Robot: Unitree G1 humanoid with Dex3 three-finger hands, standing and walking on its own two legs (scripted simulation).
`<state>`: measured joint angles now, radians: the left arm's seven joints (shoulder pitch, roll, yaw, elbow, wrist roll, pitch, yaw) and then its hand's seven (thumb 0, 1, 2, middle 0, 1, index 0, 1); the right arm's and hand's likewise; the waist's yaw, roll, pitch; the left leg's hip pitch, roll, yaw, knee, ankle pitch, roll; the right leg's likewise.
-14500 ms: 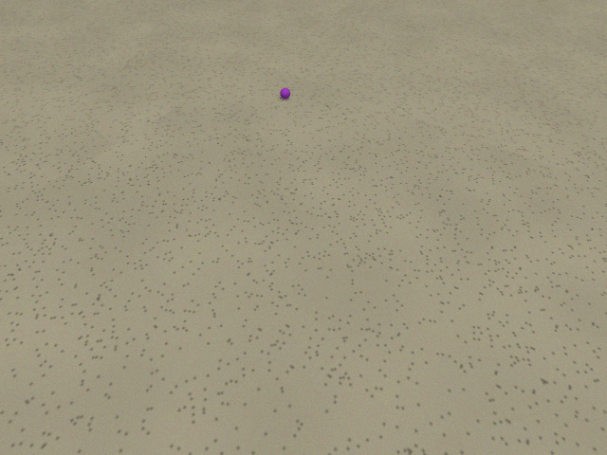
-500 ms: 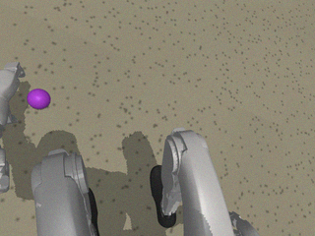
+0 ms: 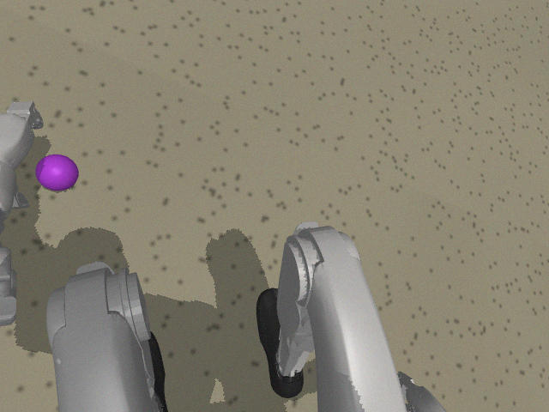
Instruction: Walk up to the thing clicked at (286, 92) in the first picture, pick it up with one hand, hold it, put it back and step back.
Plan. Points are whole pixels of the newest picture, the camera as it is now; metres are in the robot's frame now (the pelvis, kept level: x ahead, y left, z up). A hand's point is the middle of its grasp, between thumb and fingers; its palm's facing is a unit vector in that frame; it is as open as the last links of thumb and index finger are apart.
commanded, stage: approach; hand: left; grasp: from above
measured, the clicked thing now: (57, 172) +0.50 +0.25 -0.29
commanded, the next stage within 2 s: close in in 0.42 s
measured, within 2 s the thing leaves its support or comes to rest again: neither
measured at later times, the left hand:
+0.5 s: hand (26, 159) +0.48 +0.26 -0.17, palm faces -0.48 -0.07 -0.88, open 13.7 cm
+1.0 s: hand (46, 165) +0.49 +0.25 -0.21, palm faces -0.46 -0.08 -0.88, open 13.7 cm
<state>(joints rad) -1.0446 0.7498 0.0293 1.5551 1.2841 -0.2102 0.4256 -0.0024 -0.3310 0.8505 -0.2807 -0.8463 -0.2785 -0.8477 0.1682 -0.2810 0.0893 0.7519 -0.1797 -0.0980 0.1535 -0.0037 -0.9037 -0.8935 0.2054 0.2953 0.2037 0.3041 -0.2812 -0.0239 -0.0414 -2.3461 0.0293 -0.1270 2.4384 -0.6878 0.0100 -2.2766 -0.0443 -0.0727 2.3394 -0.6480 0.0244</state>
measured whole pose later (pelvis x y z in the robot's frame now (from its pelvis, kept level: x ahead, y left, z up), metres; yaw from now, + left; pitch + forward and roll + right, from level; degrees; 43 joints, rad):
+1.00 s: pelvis +0.00 +0.00 -0.01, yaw -2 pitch +32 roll -9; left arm -1.12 0.82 0.09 1.72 1.31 -0.18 0.52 0.00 -0.45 0.96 -0.14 -0.96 -0.15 -0.96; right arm 0.17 -0.31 0.16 0.70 -0.23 -0.15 0.20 0.00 -0.90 -0.90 0.20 0.30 0.20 0.30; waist -0.37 -0.04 0.04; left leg -2.37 0.04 -0.16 2.49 -0.70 0.01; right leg -2.30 -0.03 -0.10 2.37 -0.64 0.03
